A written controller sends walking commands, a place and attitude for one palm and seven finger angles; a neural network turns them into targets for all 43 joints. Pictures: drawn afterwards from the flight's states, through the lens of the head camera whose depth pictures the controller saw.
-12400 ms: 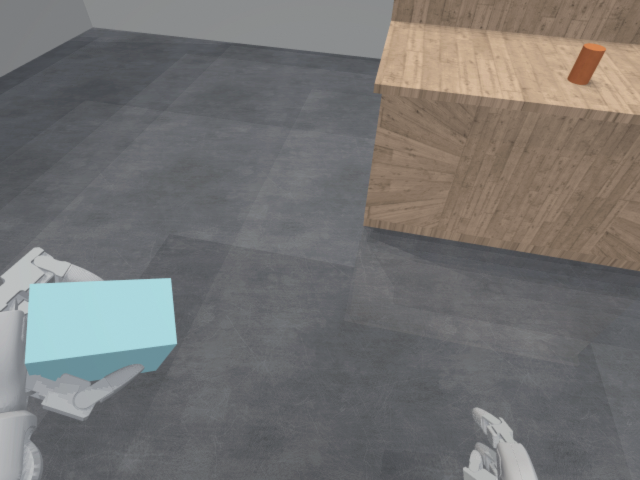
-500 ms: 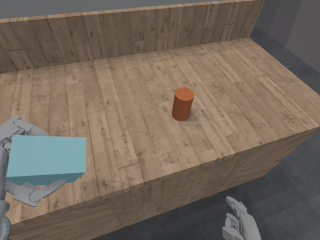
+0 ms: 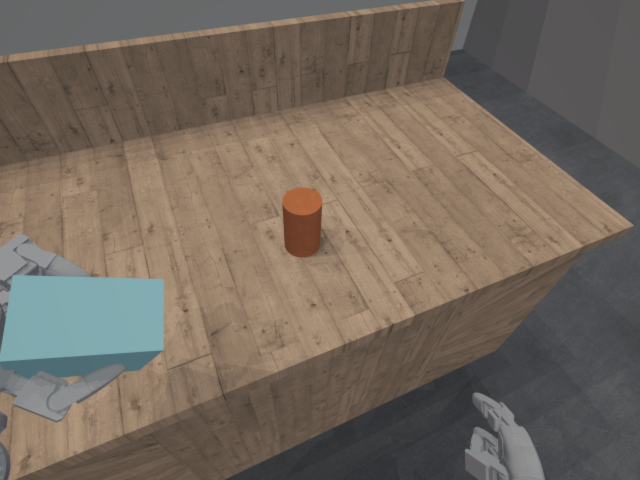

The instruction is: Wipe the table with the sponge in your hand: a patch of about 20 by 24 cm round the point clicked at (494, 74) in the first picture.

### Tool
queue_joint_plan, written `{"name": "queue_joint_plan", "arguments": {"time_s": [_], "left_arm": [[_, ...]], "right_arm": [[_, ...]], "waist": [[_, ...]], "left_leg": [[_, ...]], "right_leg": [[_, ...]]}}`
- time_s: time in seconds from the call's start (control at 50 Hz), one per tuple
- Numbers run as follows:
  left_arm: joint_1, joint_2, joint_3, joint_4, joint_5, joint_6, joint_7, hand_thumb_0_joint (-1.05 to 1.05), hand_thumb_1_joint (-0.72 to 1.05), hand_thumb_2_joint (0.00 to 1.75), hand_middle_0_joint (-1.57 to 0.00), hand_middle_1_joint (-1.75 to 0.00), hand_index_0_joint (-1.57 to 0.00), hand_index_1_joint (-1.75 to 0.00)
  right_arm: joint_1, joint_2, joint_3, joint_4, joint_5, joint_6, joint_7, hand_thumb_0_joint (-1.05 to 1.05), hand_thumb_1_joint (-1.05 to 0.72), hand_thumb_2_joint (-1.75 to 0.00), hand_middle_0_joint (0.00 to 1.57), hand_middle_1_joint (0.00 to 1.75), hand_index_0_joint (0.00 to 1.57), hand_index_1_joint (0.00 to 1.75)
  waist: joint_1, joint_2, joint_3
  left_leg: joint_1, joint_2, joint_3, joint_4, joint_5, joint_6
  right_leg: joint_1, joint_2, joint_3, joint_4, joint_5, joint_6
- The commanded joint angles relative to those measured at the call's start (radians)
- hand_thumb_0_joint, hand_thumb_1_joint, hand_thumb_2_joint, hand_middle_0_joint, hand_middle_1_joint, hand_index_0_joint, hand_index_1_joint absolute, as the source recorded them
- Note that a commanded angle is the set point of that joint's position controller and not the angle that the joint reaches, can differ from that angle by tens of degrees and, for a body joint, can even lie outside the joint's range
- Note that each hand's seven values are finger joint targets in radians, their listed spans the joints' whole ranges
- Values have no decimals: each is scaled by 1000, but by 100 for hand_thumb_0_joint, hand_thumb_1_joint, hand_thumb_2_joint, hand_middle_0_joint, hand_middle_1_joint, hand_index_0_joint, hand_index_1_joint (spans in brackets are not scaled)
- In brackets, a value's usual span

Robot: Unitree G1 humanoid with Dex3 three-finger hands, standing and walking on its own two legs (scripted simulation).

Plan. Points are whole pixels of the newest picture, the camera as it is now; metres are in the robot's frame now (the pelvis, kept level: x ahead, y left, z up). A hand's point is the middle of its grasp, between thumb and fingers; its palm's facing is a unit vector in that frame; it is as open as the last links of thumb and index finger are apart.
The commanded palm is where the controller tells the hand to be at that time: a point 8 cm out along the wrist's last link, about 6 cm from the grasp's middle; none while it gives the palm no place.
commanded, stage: come to a stop and stand still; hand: left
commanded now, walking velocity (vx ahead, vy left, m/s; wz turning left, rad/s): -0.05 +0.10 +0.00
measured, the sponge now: (107, 330) +0.23 +0.21 +0.14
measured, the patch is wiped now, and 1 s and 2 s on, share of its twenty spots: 0.00 0.00 0.00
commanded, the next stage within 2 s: none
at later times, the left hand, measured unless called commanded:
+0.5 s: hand (21, 417) +0.15 +0.25 +0.15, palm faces +0.21 -0.86 -0.47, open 10.5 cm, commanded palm +0.10 +0.31 +0.18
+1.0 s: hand out of the picture +0.05 +0.40 +0.17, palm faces +0.44 -0.79 -0.44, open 10.5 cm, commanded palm -0.02 +0.41 +0.18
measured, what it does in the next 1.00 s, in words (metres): walks backwards: left foot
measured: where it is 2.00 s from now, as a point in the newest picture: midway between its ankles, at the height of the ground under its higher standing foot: outside the picture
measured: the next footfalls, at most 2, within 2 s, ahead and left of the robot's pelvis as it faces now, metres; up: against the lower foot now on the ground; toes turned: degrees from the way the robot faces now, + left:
left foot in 0.62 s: +0.02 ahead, +0.15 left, +0.00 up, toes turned -3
left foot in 1.18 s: -0.17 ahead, +0.26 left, +0.00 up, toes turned -5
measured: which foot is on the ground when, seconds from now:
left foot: down 0.00-0.38, up 0.40-0.60, down 0.62-1.00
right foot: down 0.00-1.00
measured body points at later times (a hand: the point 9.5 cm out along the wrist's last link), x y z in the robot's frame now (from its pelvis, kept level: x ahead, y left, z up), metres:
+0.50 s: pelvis -0.06 +0.03 +0.00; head -0.03 +0.03 +0.45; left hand +0.13 +0.29 +0.17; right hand +0.11 -0.20 -0.09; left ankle -0.03 +0.15 -0.68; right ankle -0.07 -0.04 -0.74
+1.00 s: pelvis -0.18 +0.13 -0.02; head -0.18 +0.15 +0.43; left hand +0.02 +0.44 +0.19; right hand +0.01 -0.08 -0.08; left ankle -0.02 +0.16 -0.73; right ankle -0.09 -0.02 -0.73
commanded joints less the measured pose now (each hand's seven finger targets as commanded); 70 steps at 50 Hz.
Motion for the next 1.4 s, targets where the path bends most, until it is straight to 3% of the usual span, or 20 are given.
{"name": "queue_joint_plan", "arguments": {"time_s": [0.0, 0.14, 0.16, 0.18, 0.2, 0.28, 0.36, 0.48, 0.58, 0.68, 0.76, 0.92, 1.0, 1.06, 1.1, 1.18, 1.22, 1.26, 1.3, 1.38], "left_arm": [[2, 154, 141, -160, -9, -78, 32, 0, 10, 130, -120, -160, -120, -160], [-128, 132, 82, -156, 5, -67, 35, 0, 10, 130, -120, -160, -120, -160], [-1032, 851, 635, -258, 135, -159, 46, 0, 10, 130, -120, -160, -120, -160], [-734, 530, 392, 215, 80, -119, 20, 0, 10, 130, -120, -160, -120, -160], [-556, 297, 225, 45, 47, -116, 20, 0, 10, 130, -120, -160, -120, -160], [-135, 77, 76, 10, 23, -91, -28, 0, 10, 130, -120, -160, -120, -160], [-35, 210, 152, -199, 38, -89, -27, 0, 10, 130, -120, -160, -120, -160], [-175, 251, 251, -198, 31, -142, 54, 0, 10, 130, -120, -160, -120, -160], [-297, 134, 105, -93, 42, -121, 58, 0, 10, 130, -120, -160, -120, -160], [-285, 123, 52, -198, 80, -127, 23, 0, 10, 130, -120, -160, -120, -160], [-254, 140, 88, -164, 90, -130, 22, 0, 10, 130, -120, -160, -120, -160], [-302, 171, 139, -104, 68, -107, 10, 0, 10, 130, -120, -160, -120, -160], [-307, 156, 92, -158, 63, -90, -1, 0, 10, 130, -120, -160, -120, -160], [-452, 182, 62, -283, 50, -58, -8, 0, 10, 130, -120, -160, -120, -160], [-587, 200, 68, -324, 44, -44, -11, 0, 10, 130, -120, -160, -120, -160], [-690, 277, 131, -312, 56, -68, 15, 0, 10, 130, -120, -160, -120, -160], [-733, 280, 126, -352, 75, -91, 19, 0, 10, 130, -120, -160, -120, -160], [-719, 331, 182, -347, 69, -115, -2, 0, 10, 130, -120, -160, -120, -160], [-619, 265, 185, -369, 68, -139, 10, 0, 10, 130, -120, -160, -120, -160], [-258, 212, 249, -261, 6, -152, -7, 0, 10, 130, -120, -160, -120, -160]], "right_arm": [[-88, -104, -27, -146, -1, -44, -8, 0, -90, -90, 20, 30, 20, 30], [-96, -109, -30, -137, -2, -62, -27, 0, -90, -90, 20, 30, 20, 30], [72, -151, -93, -101, -48, -153, -25, 0, -90, -90, 20, 30, 20, 30], [3, -129, -55, -26, -14, -146, -17, 0, -90, -90, 20, 30, 20, 30], [-94, -105, -59, -102, -19, -114, 2, 0, -90, -90, 20, 30, 20, 30], [-55, -114, -76, -154, 17, -129, 62, 0, -90, -90, 20, 30, 20, 30], [-100, -107, -54, -215, 13, -130, 56, 0, -90, -90, 20, 30, 20, 30], [-90, -67, 2, -146, -14, -136, -11, 0, -90, -90, 20, 30, 20, 30], [-77, -90, -22, -110, -25, -185, -37, 0, -90, -90, 20, 30, 20, 30], [-111, -116, -20, -141, -17, -183, -2, 0, -90, -90, 20, 30, 20, 30], [-75, -137, -34, -150, -17, -176, 13, 0, -90, -90, 20, 30, 20, 30], [-53, -121, -39, -152, -18, -142, 21, 0, -90, -90, 20, 30, 20, 30], [-33, -117, -36, -143, -9, -139, 32, 0, -90, -90, 20, 30, 20, 30], [-81, -97, -38, -104, -13, -146, 24, 0, -90, -90, 20, 30, 20, 30], [-77, -84, -25, -60, -17, -141, 28, 0, -90, -90, 20, 30, 20, 30], [-37, -113, -50, -27, -33, -166, 16, 0, -90, -90, 20, 30, 20, 30], [-89, -97, -61, -94, -33, -188, 36, 0, -90, -90, 20, 30, 20, 30], [-170, -59, -30, -89, -63, -169, 70, 0, -90, -90, 20, 30, 20, 30], [-94, -90, -54, -61, -34, -175, 72, 0, -90, -90, 20, 30, 20, 30], [-62, -67, -30, -81, -37, -136, 71, 0, -90, -90, 20, 30, 20, 30]], "waist": [[36, 52, -177], [36, 8, -169], [53, -89, 106], [50, 174, 23], [70, 179, -130], [72, 119, -354], [79, -326, -123], [58, -7, -125], [55, 110, -157], [74, 328, -64], [67, 164, -75], [52, 196, -100], [56, 42, -134], [17, -389, -10], [-35, -238, 24], [-10, 575, -35], [-5, 660, -181], [-7, 451, 22], [8, 96, -54], [20, 200, -176]], "left_leg": [[170, -19, 6, -11, 289, 62], [243, 7, -32, -41, 317, 69], [215, -67, 157, -71, 213, 20], [209, 38, 6, -74, 280, 61], [329, 31, -39, -2, 431, 82], [383, 92, -67, 16, 572, 155], [-163, -120, 22, 317, -125, 13], [-165, -69, -94, 270, -153, -4], [287, -24, -83, -194, 140, 42], [-122, 87, -294, -385, -459, 122], [-212, 56, -242, -365, -526, 66], [-199, 42, -180, -283, -487, -8], [-122, -46, -55, 152, -491, 1], [154, -62, -245, 1143, -244, -14], [164, -15, -323, 969, -252, -16], [-32, -50, -108, -242, 65, 26], [-247, 55, -394, -165, 224, 72], [-477, 170, -694, -185, -269, 146], [-297, 122, -530, -121, -355, 165], [-98, 62, -396, 25, -111, 122]], "right_leg": [[-18, -226, 100, -24, 966, 203], [-75, -216, 102, -43, 800, 200], [-415, -147, 70, -77, 1126, 301], [-375, -242, 41, 171, 834, 223], [-281, -209, 118, 268, 809, 197], [-193, -135, 55, 323, 328, 229], [39, -293, 256, -89, 807, 138], [-5, -361, 271, -22, 853, -40], [-182, -200, 133, 23, 283, 73], [-37, -99, 15, 158, 5, 98], [29, -68, -41, 132, 6, 68], [-42, -35, -105, 258, 15, 48], [-241, -136, -69, 208, 34, -33], [-1077, -471, 381, -58, -222, -200], [-1164, -448, 267, 82, -179, -153], [-658, -99, -25, 963, -155, 38], [-490, 12, 65, 1316, -175, 87], [-500, -50, 249, 1320, 5, 91], [-510, -15, 124, 1154, 68, 86], [-366, -8, 10, 663, 63, 39]]}}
